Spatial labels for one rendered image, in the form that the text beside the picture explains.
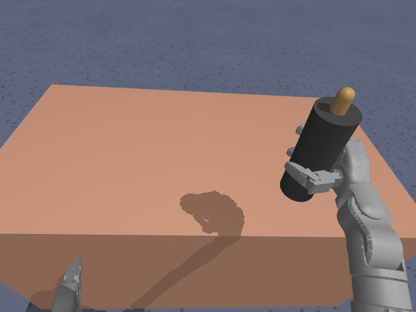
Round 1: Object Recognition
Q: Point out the left robot hand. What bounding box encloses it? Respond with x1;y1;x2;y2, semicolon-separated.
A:
51;258;82;312

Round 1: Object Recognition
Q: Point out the right robot hand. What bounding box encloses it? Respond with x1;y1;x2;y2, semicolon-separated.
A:
285;124;371;195

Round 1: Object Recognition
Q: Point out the bottle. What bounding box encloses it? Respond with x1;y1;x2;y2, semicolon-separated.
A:
280;87;362;202

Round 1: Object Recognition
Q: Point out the right robot arm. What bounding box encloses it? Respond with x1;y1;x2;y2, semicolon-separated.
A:
335;183;416;312

